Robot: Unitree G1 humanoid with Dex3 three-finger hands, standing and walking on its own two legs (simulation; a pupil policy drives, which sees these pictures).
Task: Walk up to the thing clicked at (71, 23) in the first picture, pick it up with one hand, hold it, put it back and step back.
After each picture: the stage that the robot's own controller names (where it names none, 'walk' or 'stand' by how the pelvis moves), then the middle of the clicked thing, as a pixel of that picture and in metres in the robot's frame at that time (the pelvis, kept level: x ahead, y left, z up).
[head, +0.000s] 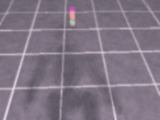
stand; (72, 16) +1.87 +0.15 -0.65
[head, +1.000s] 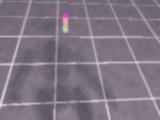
walk; (65, 23) +1.71 +0.15 -0.65
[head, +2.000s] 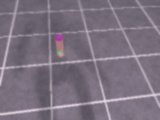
walk; (59, 46) +1.14 +0.17 -0.64
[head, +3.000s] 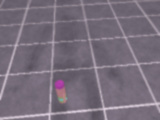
walk; (61, 92) +0.70 +0.21 -0.63
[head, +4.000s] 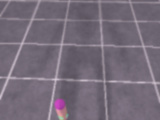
stand; (61, 110) +0.47 +0.19 -0.63
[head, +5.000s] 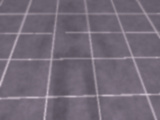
stand; out of the picture +0.38 +0.18 -0.65
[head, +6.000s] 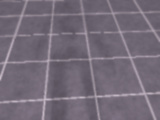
stand; out of the picture +0.36 +0.20 -0.65
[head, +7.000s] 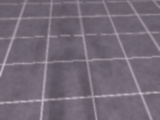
stand; out of the picture +0.38 +0.21 -0.66
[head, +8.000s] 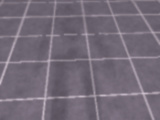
stand; out of the picture +0.39 +0.21 -0.66
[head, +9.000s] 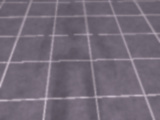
stand; out of the picture +0.38 +0.20 -0.66
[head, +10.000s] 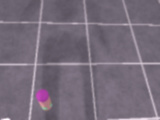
go down; (44, 100) +0.42 +0.19 -0.55
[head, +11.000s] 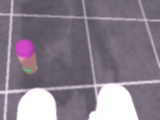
go down; (27, 59) +0.49 +0.20 -0.27
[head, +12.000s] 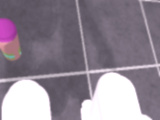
close in; (9, 43) +0.48 +0.22 -0.22
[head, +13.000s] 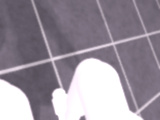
close; out of the picture +0.47 +0.26 -0.16
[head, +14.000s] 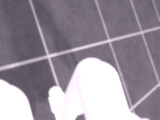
lift; out of the picture +0.46 +0.26 -0.17
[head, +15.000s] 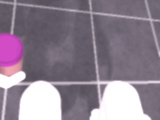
lift; (9, 64) +0.36 +0.24 -0.05
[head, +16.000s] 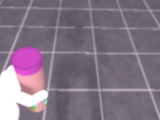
hold; (33, 84) +0.31 +0.16 +0.08
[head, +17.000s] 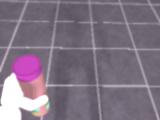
hold; (34, 90) +0.31 +0.16 +0.03
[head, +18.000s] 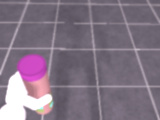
crouch; (38, 88) +0.31 +0.15 +0.04
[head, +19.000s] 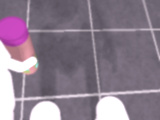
crouch; (22, 51) +0.43 +0.18 -0.03
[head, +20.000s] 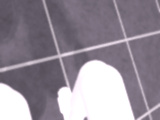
lower; out of the picture +0.48 +0.25 -0.16
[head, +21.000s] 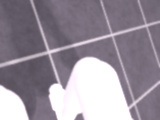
lower; out of the picture +0.47 +0.27 -0.17
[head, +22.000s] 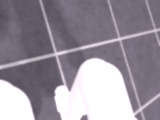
lower; out of the picture +0.46 +0.26 -0.17
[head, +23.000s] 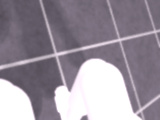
lower; out of the picture +0.45 +0.26 -0.17
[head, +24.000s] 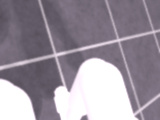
rest; out of the picture +0.46 +0.25 -0.17
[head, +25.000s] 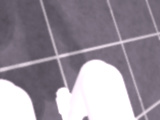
withdraw; out of the picture +0.45 +0.24 -0.17
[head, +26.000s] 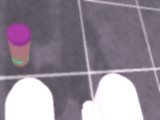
stand; (19, 48) +0.46 +0.20 -0.21
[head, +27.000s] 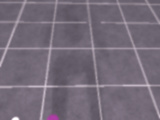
stand; out of the picture +0.38 +0.16 -0.58
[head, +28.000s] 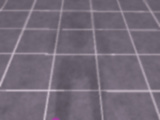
stand; out of the picture +0.40 +0.16 -0.60
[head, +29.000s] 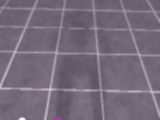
stand; out of the picture +0.39 +0.16 -0.60
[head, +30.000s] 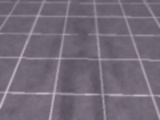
stand; out of the picture +0.41 +0.16 -0.65
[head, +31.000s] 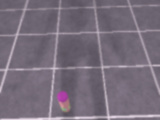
walk; (64, 102) +0.48 +0.17 -0.63
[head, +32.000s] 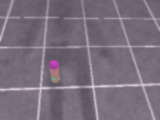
walk; (54, 72) +0.73 +0.20 -0.64
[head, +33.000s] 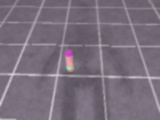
stand; (69, 61) +1.03 +0.18 -0.63
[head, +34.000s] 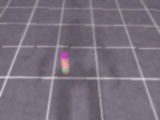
stand; (65, 63) +1.01 +0.18 -0.66
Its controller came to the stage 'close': yes
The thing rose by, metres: 0.69
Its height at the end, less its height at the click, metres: +0.00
